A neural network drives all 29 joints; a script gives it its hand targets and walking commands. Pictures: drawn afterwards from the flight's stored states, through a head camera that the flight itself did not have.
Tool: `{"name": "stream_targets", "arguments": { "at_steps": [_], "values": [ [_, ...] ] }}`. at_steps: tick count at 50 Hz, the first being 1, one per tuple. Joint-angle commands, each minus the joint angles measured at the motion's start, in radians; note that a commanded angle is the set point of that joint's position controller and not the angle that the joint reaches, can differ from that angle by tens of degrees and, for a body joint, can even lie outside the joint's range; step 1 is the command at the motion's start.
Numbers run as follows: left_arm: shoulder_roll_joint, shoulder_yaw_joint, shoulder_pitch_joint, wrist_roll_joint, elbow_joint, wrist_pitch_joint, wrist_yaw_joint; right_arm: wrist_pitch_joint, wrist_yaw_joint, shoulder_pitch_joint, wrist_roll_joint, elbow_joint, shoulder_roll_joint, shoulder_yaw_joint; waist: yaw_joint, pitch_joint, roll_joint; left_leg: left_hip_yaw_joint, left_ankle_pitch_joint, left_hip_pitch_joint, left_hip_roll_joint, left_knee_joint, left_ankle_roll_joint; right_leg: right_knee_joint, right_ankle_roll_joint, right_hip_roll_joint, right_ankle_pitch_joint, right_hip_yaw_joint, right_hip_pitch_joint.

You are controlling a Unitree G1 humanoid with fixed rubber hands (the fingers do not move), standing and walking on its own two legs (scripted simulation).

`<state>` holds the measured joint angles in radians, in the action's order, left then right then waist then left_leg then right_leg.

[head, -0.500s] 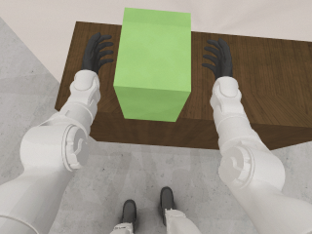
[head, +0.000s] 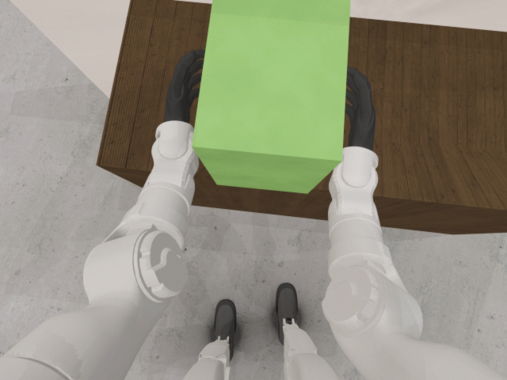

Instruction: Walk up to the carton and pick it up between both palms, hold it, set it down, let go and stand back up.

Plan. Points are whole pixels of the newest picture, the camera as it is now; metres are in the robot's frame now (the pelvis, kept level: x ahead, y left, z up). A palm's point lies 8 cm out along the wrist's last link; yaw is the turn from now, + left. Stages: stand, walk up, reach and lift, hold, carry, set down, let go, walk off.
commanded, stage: reach and lift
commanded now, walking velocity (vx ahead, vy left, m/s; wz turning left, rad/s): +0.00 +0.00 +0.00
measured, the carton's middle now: (270, 106) +0.50 -0.05 -0.07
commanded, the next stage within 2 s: none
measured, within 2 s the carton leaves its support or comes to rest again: neither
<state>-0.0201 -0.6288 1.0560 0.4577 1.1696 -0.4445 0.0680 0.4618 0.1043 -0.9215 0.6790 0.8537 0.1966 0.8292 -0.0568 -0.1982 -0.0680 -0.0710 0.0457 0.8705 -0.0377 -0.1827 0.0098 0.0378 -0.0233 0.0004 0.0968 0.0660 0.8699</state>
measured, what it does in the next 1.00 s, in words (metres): stands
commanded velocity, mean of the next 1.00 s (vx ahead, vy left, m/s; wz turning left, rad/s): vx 0.00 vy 0.00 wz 0.00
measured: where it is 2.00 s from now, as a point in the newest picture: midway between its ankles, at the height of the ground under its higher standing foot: (256, 333)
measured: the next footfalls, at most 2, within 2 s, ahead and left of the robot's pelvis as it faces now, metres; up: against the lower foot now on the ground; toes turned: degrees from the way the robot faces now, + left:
none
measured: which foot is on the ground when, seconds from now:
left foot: down 0.00-1.00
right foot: down 0.00-1.00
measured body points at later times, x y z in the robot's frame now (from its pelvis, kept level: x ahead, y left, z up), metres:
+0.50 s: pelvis +0.01 +0.01 +0.00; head +0.25 -0.01 +0.38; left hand +0.51 +0.08 -0.05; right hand +0.45 -0.17 -0.05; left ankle -0.04 +0.11 -0.73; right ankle +0.00 -0.11 -0.73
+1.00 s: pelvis +0.00 +0.01 +0.00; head +0.23 -0.01 +0.38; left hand +0.49 +0.09 -0.05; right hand +0.44 -0.17 -0.05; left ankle -0.04 +0.11 -0.73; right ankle +0.00 -0.11 -0.73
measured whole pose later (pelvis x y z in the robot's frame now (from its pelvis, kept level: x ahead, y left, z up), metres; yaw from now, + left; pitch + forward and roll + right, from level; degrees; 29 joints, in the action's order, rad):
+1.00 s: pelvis +0.00 +0.01 +0.00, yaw +0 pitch +41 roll +0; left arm -0.03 -0.60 1.03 0.49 1.20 -0.45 0.11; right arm 0.51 0.09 -0.90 0.66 0.92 0.18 0.86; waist -0.05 -0.21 -0.06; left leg -0.06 0.08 0.90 -0.04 -0.26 0.02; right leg 0.13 -0.01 -0.01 0.05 0.05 0.90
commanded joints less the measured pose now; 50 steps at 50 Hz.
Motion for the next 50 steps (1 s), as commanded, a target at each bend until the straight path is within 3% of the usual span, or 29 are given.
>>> {"name": "stream_targets", "arguments": {
  "at_steps": [1,9,15,26,27,29,34,36,42,43,44,45,47,50],
  "values": [
    [-0.560,0.227,0.280,0.120,0.123,0.029,-0.114,0.022,-0.118,-0.304,0.107,0.214,0.563,-0.324,-0.005,-0.778,0.037,0.013,-0.339,0.000,0.043,-0.019,0.012,0.266,0.019,-0.069,0.624,-0.058,-0.922],
    [-0.619,0.242,0.246,0.153,0.086,0.048,-0.095,0.040,-0.124,-0.294,0.101,0.209,0.563,-0.307,0.004,-0.765,-0.002,0.008,-0.445,-0.194,0.052,-0.064,-0.035,0.223,0.009,-0.035,0.540,-0.038,-0.745],
    [-0.640,0.253,0.226,0.158,0.074,0.056,-0.088,0.043,-0.128,-0.286,0.100,0.204,0.560,-0.307,0.008,-0.758,-0.007,0.008,-0.480,-0.233,0.055,-0.082,-0.046,0.210,0.007,-0.028,0.512,-0.036,-0.699],
    [-0.630,0.248,0.217,0.148,0.091,0.049,-0.092,0.048,-0.124,-0.283,0.102,0.208,0.564,-0.326,0.004,-0.754,0.022,0.011,-0.407,-0.114,0.047,-0.060,-0.019,0.245,0.014,-0.046,0.570,-0.050,-0.801],
    [-0.592,0.251,0.200,0.114,0.110,0.046,-0.093,0.054,-0.124,-0.275,0.101,0.212,0.499,-0.328,-0.001,-0.851,0.014,0.027,-0.395,-0.085,0.043,-0.098,-0.016,0.302,0.035,-0.043,0.597,-0.052,-0.775],
    [-0.570,0.267,0.224,0.092,0.117,0.026,-0.095,0.069,-0.124,-0.282,0.093,0.233,0.488,-0.345,-0.011,-0.919,0.035,0.033,-0.377,-0.034,0.037,-0.109,-0.016,0.336,0.043,-0.038,0.648,-0.052,-0.786],
    [-0.539,0.262,0.253,0.056,0.153,-0.007,-0.104,0.078,-0.121,-0.279,0.061,0.278,0.524,-0.371,-0.006,-0.926,0.076,0.051,-0.266,0.201,0.017,-0.095,0.028,0.440,0.062,-0.050,0.783,-0.080,-0.944],
    [-0.543,0.277,0.283,0.048,0.145,-0.009,-0.107,0.079,-0.123,-0.325,0.057,0.276,0.507,-0.374,-0.006,-0.914,0.068,0.043,-0.276,0.160,0.020,-0.111,0.026,0.441,0.057,-0.043,0.735,-0.064,-0.887],
    [-0.558,0.318,0.290,0.018,0.136,-0.004,-0.084,0.094,-0.136,-0.343,0.046,0.293,0.436,-0.351,-0.020,-0.919,-0.019,0.016,-0.407,-0.169,0.035,-0.226,-0.039,0.373,0.025,0.001,0.514,-0.025,-0.540],
    [-0.585,0.229,0.269,0.116,0.209,-0.006,-0.079,0.068,-0.141,-0.329,0.053,0.299,0.516,-0.293,0.022,-0.775,-0.059,-0.016,-0.419,-0.325,0.053,-0.176,-0.060,0.321,0.012,0.005,0.421,-0.018,-0.520],
    [-0.570,0.238,0.295,0.117,0.165,-0.010,-0.067,0.063,-0.136,-0.325,0.061,0.279,0.473,-0.279,-0.010,-0.789,-0.052,-0.017,-0.466,-0.425,0.062,-0.174,-0.090,0.276,0.013,0.029,0.353,0.003,-0.429],
    [-0.579,0.224,0.307,0.135,0.151,-0.006,-0.058,0.053,-0.131,-0.319,0.073,0.268,0.476,-0.260,0.007,-0.811,-0.076,-0.008,-0.513,-0.498,0.064,-0.183,-0.104,0.233,0.006,0.038,0.315,0.011,-0.350],
    [-0.581,0.230,0.303,0.132,0.136,-0.003,-0.051,0.043,-0.130,-0.320,0.088,0.230,0.467,-0.250,-0.003,-0.824,-0.076,-0.006,-0.524,-0.525,0.064,-0.188,-0.116,0.197,0.004,0.038,0.296,0.016,-0.326],
    [-0.570,0.228,0.288,0.124,0.129,-0.002,-0.055,0.033,-0.129,-0.320,0.108,0.202,0.474,-0.258,-0.012,-0.833,-0.047,-0.004,-0.446,-0.429,0.056,-0.157,-0.096,0.213,0.015,0.022,0.345,0.012,-0.447]
  ]
}}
